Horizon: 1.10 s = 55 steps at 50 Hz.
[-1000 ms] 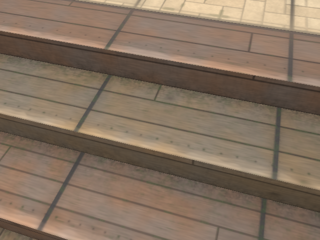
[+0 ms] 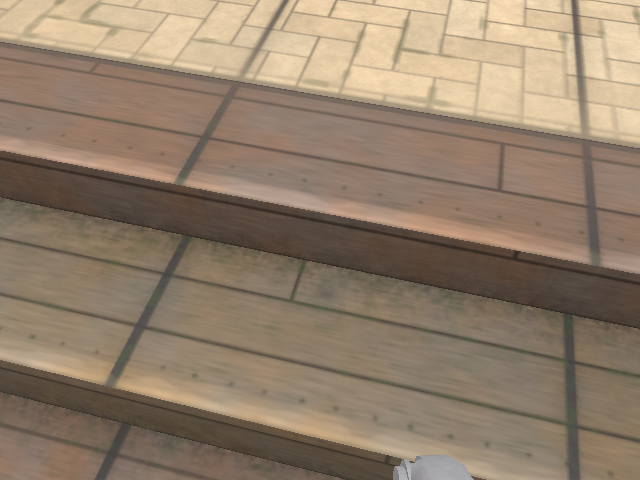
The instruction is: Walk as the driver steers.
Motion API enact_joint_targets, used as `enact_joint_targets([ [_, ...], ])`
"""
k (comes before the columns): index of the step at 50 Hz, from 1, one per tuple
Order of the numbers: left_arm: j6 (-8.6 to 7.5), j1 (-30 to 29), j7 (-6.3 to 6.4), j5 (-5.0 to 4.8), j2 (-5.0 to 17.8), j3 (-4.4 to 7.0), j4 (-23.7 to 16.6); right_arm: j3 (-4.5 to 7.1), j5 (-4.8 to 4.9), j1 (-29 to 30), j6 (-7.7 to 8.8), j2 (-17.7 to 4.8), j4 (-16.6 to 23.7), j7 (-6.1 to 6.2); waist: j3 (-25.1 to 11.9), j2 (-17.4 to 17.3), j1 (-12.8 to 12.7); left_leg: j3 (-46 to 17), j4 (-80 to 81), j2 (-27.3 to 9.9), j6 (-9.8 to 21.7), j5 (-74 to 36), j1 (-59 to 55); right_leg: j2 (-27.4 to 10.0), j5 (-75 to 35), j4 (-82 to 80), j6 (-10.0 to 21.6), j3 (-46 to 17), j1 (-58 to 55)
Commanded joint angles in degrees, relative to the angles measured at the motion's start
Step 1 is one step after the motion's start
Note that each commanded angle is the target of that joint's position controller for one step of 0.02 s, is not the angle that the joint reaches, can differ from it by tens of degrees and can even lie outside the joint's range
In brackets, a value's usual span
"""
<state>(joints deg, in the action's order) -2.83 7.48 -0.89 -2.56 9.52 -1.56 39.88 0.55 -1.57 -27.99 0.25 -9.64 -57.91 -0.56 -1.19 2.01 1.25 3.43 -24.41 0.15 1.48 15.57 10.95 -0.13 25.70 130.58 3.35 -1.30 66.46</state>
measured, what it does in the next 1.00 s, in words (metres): climbs, turning right: right foot 0.15 m higher, then left foot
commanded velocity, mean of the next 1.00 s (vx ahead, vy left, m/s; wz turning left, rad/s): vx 0.21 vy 0.00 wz -0.26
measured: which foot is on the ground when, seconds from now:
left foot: down 0.00-0.22, up 0.24-0.68, down 0.70-1.00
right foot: up 0.00-0.16, down 0.18-0.70, up 0.72-1.00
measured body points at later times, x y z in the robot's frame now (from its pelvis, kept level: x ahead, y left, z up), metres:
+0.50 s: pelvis +0.19 -0.04 +0.14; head +0.20 -0.07 +0.59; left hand +0.19 +0.18 +0.00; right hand +0.34 -0.25 +0.02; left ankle +0.26 +0.13 -0.48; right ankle +0.20 -0.11 -0.59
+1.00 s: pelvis +0.26 -0.03 +0.15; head +0.28 -0.02 +0.60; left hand +0.49 +0.17 +0.04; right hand +0.24 -0.30 +0.04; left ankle +0.27 +0.07 -0.59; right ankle +0.20 -0.18 -0.40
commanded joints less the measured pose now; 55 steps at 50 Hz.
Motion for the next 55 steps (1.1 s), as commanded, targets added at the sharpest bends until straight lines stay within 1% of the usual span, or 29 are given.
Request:
enact_joint_targets([
  [1, -0.75, -4.73, -0.64, 1.13, -3.79, -4.01, -11.08, -1.69, -0.42, 8.76, 0.97, -3.68, 3.75, 0.30, 9.44, -3.72, -6.46, -6.48, 16.44, -12.35, 6.55, 7.91, 18.65, -1.52, -11.16, -10.22, -0.38, -2.56, 7.73],
  [2, -0.84, -7.00, -0.37, 2.11, -0.28, -4.01, -12.87, -2.07, 0.34, 10.30, 1.88, -4.88, 4.59, 1.04, 8.13, -3.78, -7.21, -3.01, 21.94, -9.90, 8.55, 4.15, 28.63, -2.41, -15.18, -25.17, -2.21, 2.61, -5.12],
  [4, -0.91, -10.35, 0.87, 3.77, -0.17, -4.16, -13.66, -1.54, 2.83, 4.92, 3.88, -7.33, 2.35, 2.02, -0.20, -6.20, -5.19, -2.83, 29.57, -9.58, 10.82, -9.79, 26.01, -4.17, -18.96, -37.45, -2.75, 10.72, -26.01],
  [6, -1.36, -9.06, 1.99, 3.06, 1.09, -3.62, -13.29, -0.28, 4.64, -1.51, 3.93, -11.86, -0.75, 2.54, -7.46, -10.31, -5.42, -0.34, 22.41, -9.64, 10.51, -51.62, 6.54, -0.37, -9.05, -50.68, -0.81, 14.51, -35.17],
  [7, -1.06, -5.57, 1.68, 2.47, 2.38, -2.64, -11.80, 0.19, 3.25, -3.22, 2.74, -14.25, -1.29, 2.91, -9.12, -15.25, -7.00, -0.46, 13.73, -11.50, 9.68, -81.38, -6.36, 2.84, -0.41, -55.22, 0.33, 15.05, -33.62],
  [9, -1.03, 2.15, -0.13, 1.94, 5.32, -0.91, -9.75, 0.79, 1.69, -2.32, 0.64, -14.61, -1.27, 3.68, -10.77, -20.76, -10.89, -2.56, -2.99, -14.77, 7.55, -101.39, -23.49, 4.46, 0.45, -74.22, 3.21, 9.90, -33.88],
  [10, -0.80, 9.33, -0.80, 3.08, 9.83, 0.74, -6.31, 1.44, 0.66, -0.32, 0.89, -14.41, 1.00, 4.24, -14.13, -16.41, -12.14, -4.14, -14.99, -14.04, 7.81, -97.12, -16.84, 0.66, -11.35, -78.27, 5.92, -3.36, -44.65],
  [11, 0.17, 16.57, -0.84, 5.62, 15.93, 2.67, -1.23, 0.15, -0.22, -3.97, 2.39, -5.79, 2.92, 2.56, -20.71, 15.16, -9.80, -3.73, -40.15, -0.98, 3.94, -43.99, 8.29, -15.58, -31.26, -97.25, 17.48, -31.97, -63.21],
  [12, 1.15, 20.63, 0.52, 7.62, 14.89, 2.90, 1.39, 0.51, -0.71, -5.80, 4.30, -4.04, -0.05, -0.67, -25.48, 17.12, -9.78, -16.33, -68.44, 9.73, 1.69, 0.25, 17.45, -22.42, -28.27, -114.33, 22.58, -57.51, -64.95],
  [13, 0.60, 12.33, 0.34, 5.56, 10.79, 1.93, 1.86, 1.05, 1.87, -1.14, 4.56, -2.51, 3.12, -2.47, -14.16, 8.67, -6.00, -22.20, -80.58, 8.14, 1.62, 4.26, 25.90, -23.39, -19.04, -111.91, 18.63, -47.74, -53.63],
  [14, 0.04, 6.13, -0.36, 3.51, 6.48, 0.91, 3.11, -0.24, 2.41, 8.77, 3.68, -0.73, 8.33, -1.88, -1.66, 3.01, -3.55, -18.31, -83.35, 5.77, 3.52, 4.58, 32.84, -20.05, -11.82, -108.82, 12.83, -34.88, -42.90],
  [15, -0.61, 3.02, -1.20, 3.42, 2.21, 0.22, 5.68, -0.49, 2.54, 11.95, 2.81, -0.90, 10.73, -0.64, 4.84, -1.24, -0.48, -15.42, -81.79, 2.94, 5.00, 2.23, 35.35, -16.47, -9.27, -107.73, 7.92, -22.03, -35.54],
  [17, -1.20, 2.92, -2.10, 4.34, -3.55, -0.47, 9.88, -0.47, 3.14, 6.57, 1.43, -1.76, 9.68, 0.64, 4.54, -1.34, 3.20, -14.97, -78.76, 1.73, 6.40, -1.37, 32.67, -10.45, -11.66, -108.23, 4.16, -9.40, -33.65],
  [20, -1.36, 6.31, -1.66, 4.08, 0.96, 0.64, 12.88, -1.60, 1.58, 6.00, 1.88, -1.31, 11.62, 1.25, 3.59, -0.27, 4.99, -11.47, -67.92, 1.37, 4.69, -9.11, 36.36, -7.18, -22.49, -110.30, 5.83, -2.70, -37.73],
  [21, -0.78, 6.33, -0.79, 4.35, -1.13, -0.09, 12.97, -2.37, 0.35, 7.71, 1.53, 0.36, 12.10, 1.42, 1.68, -0.22, 5.42, -8.59, -61.39, -0.80, 2.21, -9.25, 33.58, -6.07, -28.37, -109.41, 6.61, -0.55, -37.55],
  [23, -0.50, 4.45, 1.08, 4.42, 2.61, 0.61, 10.07, -1.84, -0.92, 11.98, 1.29, -2.69, 13.77, 2.06, -3.44, 0.68, 4.46, -2.90, -46.23, -2.63, -1.97, -11.58, 26.45, -4.98, -43.75, -110.69, 6.82, 0.99, -41.15],
  [25, -0.69, 7.62, 2.58, 3.92, 9.17, 2.83, 8.94, -1.78, -0.39, 17.82, 1.02, -3.28, 15.57, 2.92, -5.94, 3.08, 0.80, -2.26, -35.90, -2.03, -5.42, -10.50, 22.31, -6.47, -50.15, -111.10, 6.71, -1.89, -46.74],
  [27, 1.12, 10.71, 3.41, 3.84, 11.11, 3.98, 8.24, -1.78, 0.93, 16.89, -0.17, -2.84, 14.75, 3.63, -6.87, 5.90, -1.08, -1.37, -32.67, -0.11, -7.66, -2.46, 19.31, -8.18, -44.93, -110.06, 8.80, -5.20, -50.76],
  [30, 3.19, 11.55, 3.96, 3.28, 10.50, 5.02, 5.90, -0.19, 1.77, 19.62, -0.64, -5.40, 15.16, 4.15, -2.11, 7.24, -3.18, -3.33, -24.35, 0.66, -7.56, 2.83, 20.65, -11.96, -33.30, -109.81, 10.65, -13.93, -54.56],
  [33, 4.42, 8.05, 4.79, 1.97, 10.27, 5.87, 3.38, 0.71, 2.52, 15.17, -0.11, -5.65, 13.29, 4.02, -0.66, 7.39, -0.88, -4.50, -4.89, 0.13, -5.12, -2.60, 13.32, -11.73, -40.42, -106.04, 8.73, -17.34, -57.16],
  [35, 3.91, 8.73, 4.30, 0.85, 8.95, 6.04, 2.87, 2.01, 1.96, 12.41, 0.59, -8.08, 12.43, 3.93, -2.92, 1.30, -0.25, -6.47, 5.32, -2.64, -2.99, -18.95, -2.03, -6.05, -34.88, -97.32, 5.41, -14.19, -51.05],
  [36, 3.20, 11.05, 3.56, 2.10, 3.31, 4.95, 1.75, 3.10, 0.13, 9.35, 0.48, -12.83, 12.96, 4.35, -7.69, -16.26, -1.45, -18.46, 0.42, -15.86, 3.97, -53.53, -17.72, 2.13, -4.58, -80.80, 1.11, -7.01, -35.73],
  [37, 2.96, 13.87, 3.47, 1.72, 5.43, 5.53, 2.07, 3.27, -0.99, 10.95, 0.32, -11.87, 15.53, 4.41, -10.58, -19.25, -1.09, -27.66, 1.70, -27.15, 14.75, -55.30, -14.41, 6.71, 14.85, -63.51, -3.81, -2.59, -29.45],
  [38, 3.52, 13.87, 3.21, 1.51, 9.07, 6.77, 3.60, 2.19, -1.58, 13.59, 0.53, -8.18, 17.87, 4.31, -9.16, -10.37, -1.21, -25.80, 2.87, -25.24, 16.83, -48.56, -10.59, 3.80, 13.52, -51.13, -6.50, -4.99, -28.42],
  [40, 5.23, 10.49, 3.03, 1.38, 9.49, 7.03, 2.58, 1.74, -0.35, 18.91, 0.64, -6.37, 20.08, 4.39, -5.32, -5.11, -2.67, -16.91, 3.03, -18.35, 12.13, -23.73, -6.44, 0.52, 5.66, -44.01, -8.70, -5.53, -23.23],
  [43, 5.08, 4.03, 2.14, 1.83, 8.13, 6.34, -1.18, 2.19, 0.73, 13.37, 1.07, -7.59, 18.97, 5.60, -0.64, -9.37, 0.58, -14.43, 9.76, -14.84, 10.80, 4.66, -5.52, -1.24, -7.15, -43.79, -10.33, -2.04, -16.36],
  [48, 3.01, 0.78, 1.44, 1.10, 6.85, 5.76, -4.58, 3.33, -0.07, 5.95, 3.16, -9.32, 18.39, 4.86, 1.14, -6.83, 2.52, -12.97, 13.45, -18.82, 12.25, 7.41, -10.65, -3.64, -13.54, -38.93, -9.70, -4.33, -6.19],
  [50, 3.23, 1.40, 2.24, 0.77, 5.15, 5.30, -4.89, 3.46, -0.27, 3.17, 3.16, -9.10, 16.93, 4.10, 2.41, -7.50, 2.94, -12.27, 14.87, -21.52, 13.08, 7.38, -11.53, -2.87, -9.70, -24.79, -9.18, -3.89, -1.03],
  [55, 2.14, -5.09, 2.12, 0.59, 1.49, 2.96, -8.87, 3.22, -0.32, -1.85, 3.27, -6.26, 12.40, 3.41, 7.48, -6.04, 3.05, -5.59, 15.02, -22.98, 9.91, 6.43, -15.92, -4.79, -6.71, -15.62, -5.77, -7.41, 15.00],
])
